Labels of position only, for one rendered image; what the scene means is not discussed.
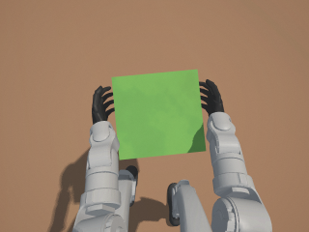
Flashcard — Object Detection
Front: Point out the robot right foot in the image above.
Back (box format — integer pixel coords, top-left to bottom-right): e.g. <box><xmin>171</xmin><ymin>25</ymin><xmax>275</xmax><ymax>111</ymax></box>
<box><xmin>167</xmin><ymin>183</ymin><xmax>180</xmax><ymax>226</ymax></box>

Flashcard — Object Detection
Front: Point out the robot left hand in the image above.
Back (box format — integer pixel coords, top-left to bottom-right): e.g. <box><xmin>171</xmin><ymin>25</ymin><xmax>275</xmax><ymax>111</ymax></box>
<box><xmin>92</xmin><ymin>85</ymin><xmax>115</xmax><ymax>124</ymax></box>

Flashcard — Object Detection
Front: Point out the carton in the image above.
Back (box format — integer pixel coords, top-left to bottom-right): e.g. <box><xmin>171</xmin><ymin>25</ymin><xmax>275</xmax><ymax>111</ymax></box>
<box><xmin>111</xmin><ymin>69</ymin><xmax>207</xmax><ymax>160</ymax></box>

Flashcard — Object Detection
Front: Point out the robot right hand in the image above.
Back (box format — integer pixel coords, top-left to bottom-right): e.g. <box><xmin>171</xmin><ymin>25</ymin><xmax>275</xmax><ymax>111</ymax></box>
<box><xmin>199</xmin><ymin>79</ymin><xmax>225</xmax><ymax>117</ymax></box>

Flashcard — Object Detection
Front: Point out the left robot forearm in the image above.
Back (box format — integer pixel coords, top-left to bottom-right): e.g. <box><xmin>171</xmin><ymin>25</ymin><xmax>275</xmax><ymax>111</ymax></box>
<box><xmin>71</xmin><ymin>121</ymin><xmax>122</xmax><ymax>232</ymax></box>

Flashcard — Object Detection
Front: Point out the robot foot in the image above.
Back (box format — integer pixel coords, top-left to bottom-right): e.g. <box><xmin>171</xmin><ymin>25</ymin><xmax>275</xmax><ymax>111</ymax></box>
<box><xmin>167</xmin><ymin>183</ymin><xmax>180</xmax><ymax>226</ymax></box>
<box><xmin>126</xmin><ymin>165</ymin><xmax>138</xmax><ymax>207</ymax></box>

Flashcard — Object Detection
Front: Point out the robot left foot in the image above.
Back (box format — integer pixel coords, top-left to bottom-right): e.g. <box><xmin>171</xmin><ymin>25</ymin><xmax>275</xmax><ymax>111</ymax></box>
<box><xmin>126</xmin><ymin>165</ymin><xmax>138</xmax><ymax>207</ymax></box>

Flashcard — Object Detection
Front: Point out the robot left upper arm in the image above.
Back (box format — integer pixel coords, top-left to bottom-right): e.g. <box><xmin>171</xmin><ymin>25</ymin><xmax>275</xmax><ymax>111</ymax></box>
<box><xmin>72</xmin><ymin>213</ymin><xmax>127</xmax><ymax>232</ymax></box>

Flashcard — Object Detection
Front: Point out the right robot forearm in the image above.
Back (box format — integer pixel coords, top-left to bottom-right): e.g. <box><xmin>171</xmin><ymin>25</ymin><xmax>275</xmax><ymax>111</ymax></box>
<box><xmin>206</xmin><ymin>111</ymin><xmax>272</xmax><ymax>232</ymax></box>

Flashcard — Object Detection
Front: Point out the robot right upper arm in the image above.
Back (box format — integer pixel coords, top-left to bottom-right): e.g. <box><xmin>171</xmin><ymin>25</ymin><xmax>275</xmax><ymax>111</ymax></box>
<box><xmin>211</xmin><ymin>196</ymin><xmax>272</xmax><ymax>232</ymax></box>

